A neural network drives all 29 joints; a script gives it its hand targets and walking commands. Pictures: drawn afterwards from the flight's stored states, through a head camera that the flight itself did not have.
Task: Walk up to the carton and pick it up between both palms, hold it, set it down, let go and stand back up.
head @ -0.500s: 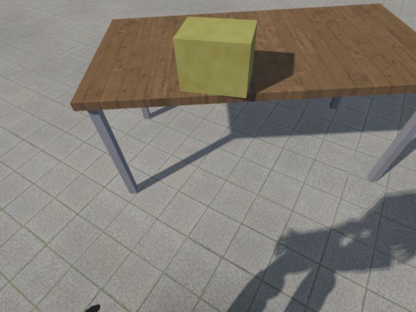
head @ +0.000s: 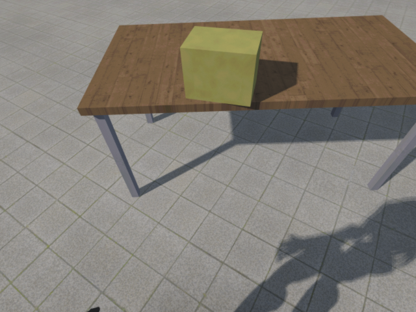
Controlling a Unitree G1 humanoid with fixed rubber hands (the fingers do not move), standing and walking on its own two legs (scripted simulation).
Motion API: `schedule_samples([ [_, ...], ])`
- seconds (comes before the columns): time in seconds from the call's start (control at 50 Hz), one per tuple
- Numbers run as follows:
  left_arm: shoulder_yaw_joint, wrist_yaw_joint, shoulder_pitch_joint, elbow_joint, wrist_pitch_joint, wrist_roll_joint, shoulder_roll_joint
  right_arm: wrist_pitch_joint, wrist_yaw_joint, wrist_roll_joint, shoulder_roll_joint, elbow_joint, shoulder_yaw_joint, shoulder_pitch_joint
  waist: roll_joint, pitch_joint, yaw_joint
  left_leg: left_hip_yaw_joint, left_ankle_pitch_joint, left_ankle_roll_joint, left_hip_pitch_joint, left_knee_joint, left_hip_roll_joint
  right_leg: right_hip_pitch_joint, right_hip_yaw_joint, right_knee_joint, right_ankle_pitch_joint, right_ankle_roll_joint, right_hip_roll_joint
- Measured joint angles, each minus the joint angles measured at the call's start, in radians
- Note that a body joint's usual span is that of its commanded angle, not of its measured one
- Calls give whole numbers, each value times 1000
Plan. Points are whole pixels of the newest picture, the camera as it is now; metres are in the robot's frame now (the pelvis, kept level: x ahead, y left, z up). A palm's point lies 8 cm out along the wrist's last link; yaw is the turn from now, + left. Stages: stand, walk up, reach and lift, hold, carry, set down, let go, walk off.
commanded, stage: stand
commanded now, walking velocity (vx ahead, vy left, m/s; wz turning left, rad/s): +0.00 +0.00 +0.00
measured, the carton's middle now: (222, 66) +0.91 -0.02 -0.01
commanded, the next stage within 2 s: walk up in 0.70 s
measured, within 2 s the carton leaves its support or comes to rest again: neither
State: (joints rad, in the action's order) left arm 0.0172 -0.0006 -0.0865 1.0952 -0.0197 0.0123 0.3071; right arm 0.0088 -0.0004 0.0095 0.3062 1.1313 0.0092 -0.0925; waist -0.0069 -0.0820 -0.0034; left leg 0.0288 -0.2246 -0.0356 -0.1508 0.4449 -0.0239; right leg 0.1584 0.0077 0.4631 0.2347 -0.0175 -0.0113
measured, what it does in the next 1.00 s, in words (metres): stands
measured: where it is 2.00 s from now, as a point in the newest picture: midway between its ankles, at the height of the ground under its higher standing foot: (214, 283)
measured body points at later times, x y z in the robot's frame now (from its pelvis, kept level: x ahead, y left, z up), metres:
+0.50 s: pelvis +0.00 +0.01 +0.01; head +0.01 +0.01 +0.45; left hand +0.08 +0.30 -0.13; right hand +0.09 -0.27 -0.13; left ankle +0.01 +0.14 -0.74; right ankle +0.01 -0.11 -0.74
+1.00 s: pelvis +0.01 +0.01 +0.00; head +0.01 +0.01 +0.45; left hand +0.08 +0.31 -0.13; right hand +0.10 -0.27 -0.13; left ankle +0.01 +0.14 -0.74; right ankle +0.01 -0.11 -0.74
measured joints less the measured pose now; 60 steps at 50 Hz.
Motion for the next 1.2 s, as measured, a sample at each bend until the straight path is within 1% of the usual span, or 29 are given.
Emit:
schedule_samples([
  [0.22,4,0,3,14,3,3,-5,-1,3,2,-8,4,3,14,0,-4,0,3,27,7,23,-49,4,-32,2,-65,-34,8,4],
  [0.36,8,1,2,18,3,-1,-2,1,3,1,-4,8,8,10,3,-1,6,7,36,11,28,-65,8,-41,5,-86,-43,13,9],
  [0.94,10,4,-7,24,7,0,5,-1,1,5,6,-2,8,9,-3,1,8,20,36,18,36,-77,21,-57,15,-100,-38,22,22],
  [0.96,14,10,-13,15,6,2,7,-1,7,8,7,-13,12,2,-3,6,8,20,15,24,26,-57,21,-49,15,-86,-23,18,21],
  [1.02,36,34,-59,-20,-6,14,21,7,34,22,19,-50,29,-41,-2,40,9,25,-147,52,-15,51,25,-20,6,-10,76,1,15],
  [1.06,47,43,-94,-35,-12,20,31,8,45,31,34,-63,40,-71,-7,64,6,22,-222,68,-42,122,24,-17,9,6,74,0,12],
  [1.08,52,45,-109,-43,-14,23,37,9,47,35,42,-71,46,-87,-10,70,1,11,-234,74,-60,165,20,-20,18,9,50,4,14],
  [1.12,61,47,-128,-61,-16,26,45,12,50,38,63,-86,62,-120,-27,65,-4,-13,-245,79,-85,218,5,-39,44,27,73,19,13],
  [1.14,64,48,-138,-70,-17,26,49,15,51,37,72,-91,68,-135,-34,60,-3,-23,-227,80,-87,210,-1,-50,53,36,93,26,14],
  [1.16,68,50,-149,-76,-16,26,55,20,51,34,78,-92,74,-145,-31,54,6,-31,-156,74,-74,195,1,-57,50,53,114,30,19],
  [1.18,71,51,-162,-77,-11,25,66,28,50,33,76,-91,79,-151,-12,48,16,-49,-103,68,-51,176,13,-58,35,82,138,32,35],
  [1.2,74,51,-179,-77,-4,24,77,40,49,34,71,-94,83,-156,13,49,23,-64,-123,66,-26,155,34,-39,10,141,171,14,51],
])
